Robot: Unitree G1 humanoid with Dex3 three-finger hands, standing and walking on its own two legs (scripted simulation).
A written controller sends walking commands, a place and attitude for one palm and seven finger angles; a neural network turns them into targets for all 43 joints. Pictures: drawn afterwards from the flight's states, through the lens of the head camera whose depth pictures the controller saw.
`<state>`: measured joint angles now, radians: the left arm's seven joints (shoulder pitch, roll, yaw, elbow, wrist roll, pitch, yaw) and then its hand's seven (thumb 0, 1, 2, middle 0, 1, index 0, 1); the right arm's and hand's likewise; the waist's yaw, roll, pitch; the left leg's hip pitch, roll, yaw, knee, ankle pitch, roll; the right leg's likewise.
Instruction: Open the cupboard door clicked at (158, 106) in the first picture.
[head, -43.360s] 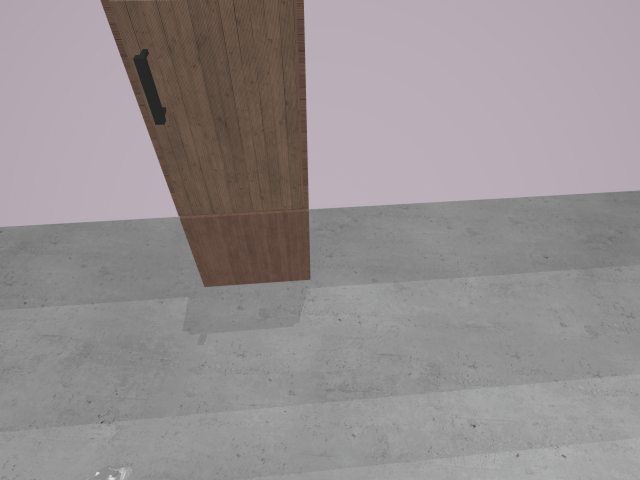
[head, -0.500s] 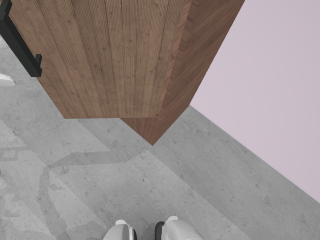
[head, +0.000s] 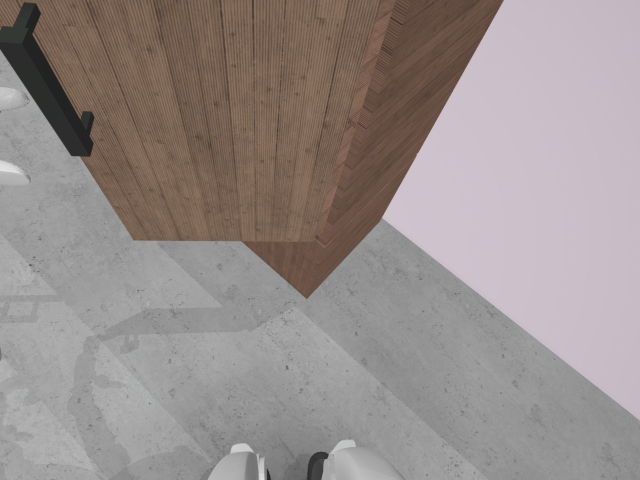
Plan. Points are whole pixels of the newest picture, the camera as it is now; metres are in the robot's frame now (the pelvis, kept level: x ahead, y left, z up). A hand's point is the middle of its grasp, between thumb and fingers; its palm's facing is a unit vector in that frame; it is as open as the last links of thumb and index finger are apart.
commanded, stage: move the hooked fingers beside the handle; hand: left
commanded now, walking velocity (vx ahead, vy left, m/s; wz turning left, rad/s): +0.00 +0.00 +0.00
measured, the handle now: (58, 88) +0.54 +0.27 +0.11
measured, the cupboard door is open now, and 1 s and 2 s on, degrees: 44 44 44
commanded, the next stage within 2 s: slide the fingers in behind the handle in 0.30 s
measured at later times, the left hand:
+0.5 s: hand out of the picture +0.49 +0.32 +0.10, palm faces +0.03 -1.00 -0.02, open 14.0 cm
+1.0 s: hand (37, 129) +0.49 +0.28 +0.10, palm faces +0.02 -1.00 +0.00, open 14.0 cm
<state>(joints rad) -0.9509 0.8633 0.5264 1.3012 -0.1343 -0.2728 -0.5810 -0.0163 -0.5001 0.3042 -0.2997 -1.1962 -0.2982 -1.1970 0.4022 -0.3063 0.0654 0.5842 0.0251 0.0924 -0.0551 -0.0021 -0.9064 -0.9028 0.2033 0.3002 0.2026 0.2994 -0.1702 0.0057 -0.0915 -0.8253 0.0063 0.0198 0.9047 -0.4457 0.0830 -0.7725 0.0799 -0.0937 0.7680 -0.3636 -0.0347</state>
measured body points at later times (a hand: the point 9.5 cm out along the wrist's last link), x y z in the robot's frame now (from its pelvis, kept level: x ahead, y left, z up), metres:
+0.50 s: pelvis +0.00 +0.01 +0.00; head +0.14 +0.05 +0.42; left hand +0.48 +0.38 +0.10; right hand -0.03 -0.26 -0.09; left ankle -0.02 +0.06 -0.69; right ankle -0.01 -0.11 -0.69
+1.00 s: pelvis +0.00 +0.00 +0.00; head +0.12 +0.04 +0.43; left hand +0.48 +0.34 +0.10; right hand +0.00 -0.27 -0.10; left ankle -0.02 +0.06 -0.69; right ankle -0.01 -0.11 -0.69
